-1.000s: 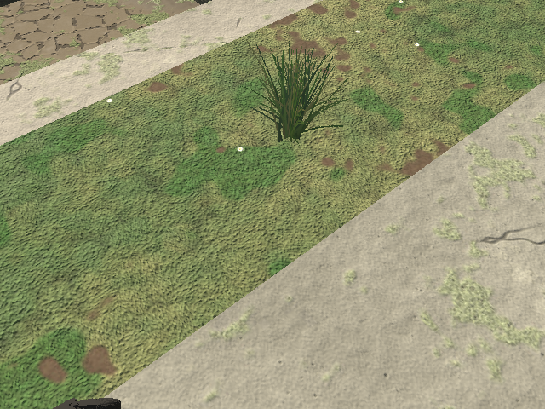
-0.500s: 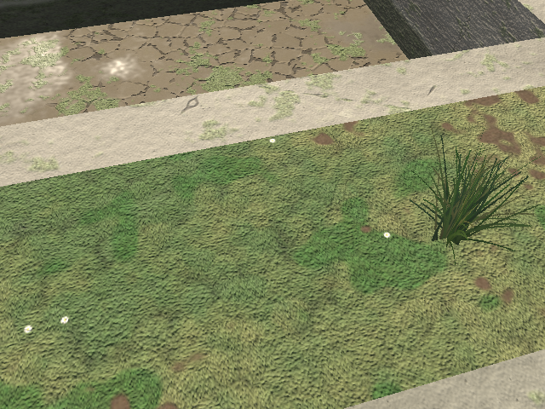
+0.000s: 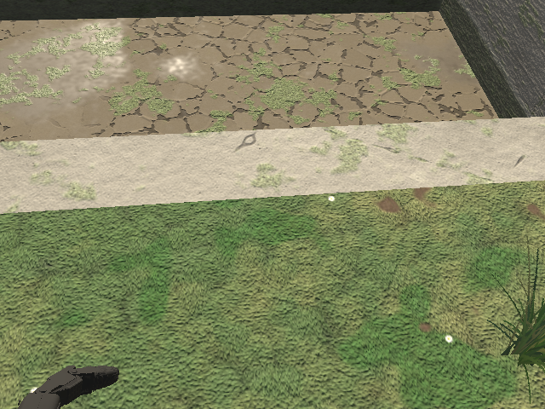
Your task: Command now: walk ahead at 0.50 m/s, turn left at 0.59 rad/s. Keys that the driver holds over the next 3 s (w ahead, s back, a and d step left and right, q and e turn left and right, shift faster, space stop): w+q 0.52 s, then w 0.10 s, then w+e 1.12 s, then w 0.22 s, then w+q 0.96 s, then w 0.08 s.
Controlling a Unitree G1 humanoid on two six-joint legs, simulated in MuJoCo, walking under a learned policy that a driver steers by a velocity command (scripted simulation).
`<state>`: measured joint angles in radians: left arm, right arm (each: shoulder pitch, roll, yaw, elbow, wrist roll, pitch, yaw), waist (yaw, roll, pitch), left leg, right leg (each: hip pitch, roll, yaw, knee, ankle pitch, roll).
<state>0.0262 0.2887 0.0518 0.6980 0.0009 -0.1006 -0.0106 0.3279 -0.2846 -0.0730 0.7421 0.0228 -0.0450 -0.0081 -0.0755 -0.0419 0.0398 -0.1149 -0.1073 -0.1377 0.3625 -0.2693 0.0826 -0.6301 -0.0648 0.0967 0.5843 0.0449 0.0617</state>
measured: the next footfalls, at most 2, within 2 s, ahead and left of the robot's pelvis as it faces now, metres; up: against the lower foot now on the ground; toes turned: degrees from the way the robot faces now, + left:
right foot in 0.12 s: +0.25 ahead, -0.14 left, +0.00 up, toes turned +8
left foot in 0.64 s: +0.46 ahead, +0.19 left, +0.00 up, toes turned +24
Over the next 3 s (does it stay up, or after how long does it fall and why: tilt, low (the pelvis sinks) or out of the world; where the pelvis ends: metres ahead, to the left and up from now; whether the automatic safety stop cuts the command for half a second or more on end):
stays up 1.11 0.13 -0.02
